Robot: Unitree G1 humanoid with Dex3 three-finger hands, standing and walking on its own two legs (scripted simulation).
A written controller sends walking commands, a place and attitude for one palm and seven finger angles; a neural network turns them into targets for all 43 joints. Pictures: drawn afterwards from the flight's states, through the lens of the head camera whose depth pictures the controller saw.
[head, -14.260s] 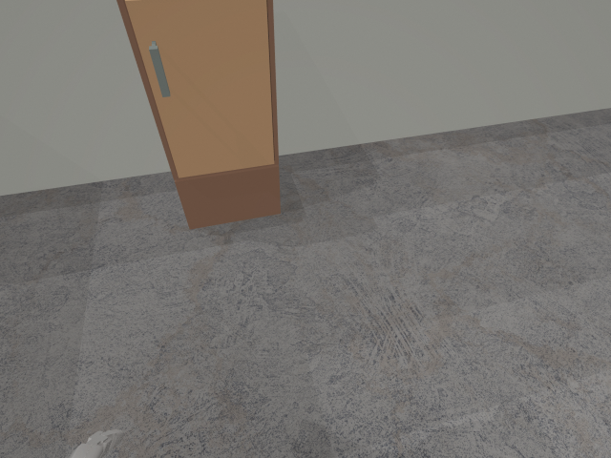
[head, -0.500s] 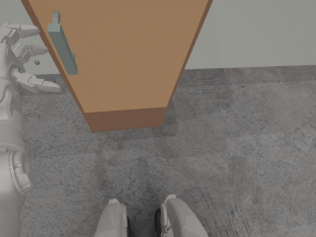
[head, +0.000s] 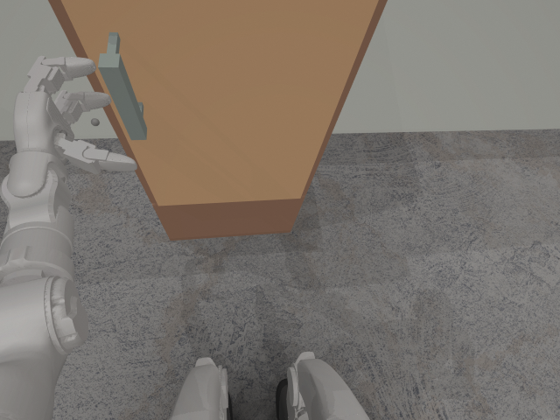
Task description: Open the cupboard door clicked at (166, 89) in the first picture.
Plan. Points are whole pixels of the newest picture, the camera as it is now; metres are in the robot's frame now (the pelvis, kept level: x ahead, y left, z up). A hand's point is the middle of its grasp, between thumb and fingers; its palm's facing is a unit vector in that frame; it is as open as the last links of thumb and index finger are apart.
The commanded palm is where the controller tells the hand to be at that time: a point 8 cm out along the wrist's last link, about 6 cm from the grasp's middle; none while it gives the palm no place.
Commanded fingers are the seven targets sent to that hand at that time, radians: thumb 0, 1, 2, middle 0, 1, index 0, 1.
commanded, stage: slide the fingers in behind the handle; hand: left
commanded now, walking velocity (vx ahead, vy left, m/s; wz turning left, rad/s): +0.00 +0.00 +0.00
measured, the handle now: (127, 90) +0.55 +0.18 +0.06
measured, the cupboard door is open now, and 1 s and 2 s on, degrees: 0 0 0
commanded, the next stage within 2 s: move the hooked fingers beside the handle in 0.86 s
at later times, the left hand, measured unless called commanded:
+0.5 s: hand (99, 122) +0.51 +0.21 +0.05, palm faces +0.10 -0.99 -0.01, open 14.3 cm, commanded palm +0.49 +0.21 +0.05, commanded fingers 0.00 -0.50 0.30 -0.30 -1.20 -0.30 -1.20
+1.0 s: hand (106, 124) +0.50 +0.21 +0.05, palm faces +0.13 -0.99 -0.02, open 14.7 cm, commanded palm +0.49 +0.20 +0.05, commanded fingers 0.00 -0.50 0.30 -0.30 -1.20 -0.30 -1.20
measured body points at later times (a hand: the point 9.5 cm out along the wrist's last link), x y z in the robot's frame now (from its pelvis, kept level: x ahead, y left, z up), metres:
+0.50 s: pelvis -0.01 +0.00 +0.00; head +0.14 +0.05 +0.42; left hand +0.49 +0.27 +0.06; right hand +0.01 -0.26 -0.11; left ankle +0.01 +0.09 -0.64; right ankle +0.01 -0.11 -0.64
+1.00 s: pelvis -0.01 +0.01 -0.01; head +0.14 +0.05 +0.42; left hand +0.49 +0.26 +0.06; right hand +0.01 -0.26 -0.12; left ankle +0.01 +0.09 -0.64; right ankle +0.01 -0.11 -0.64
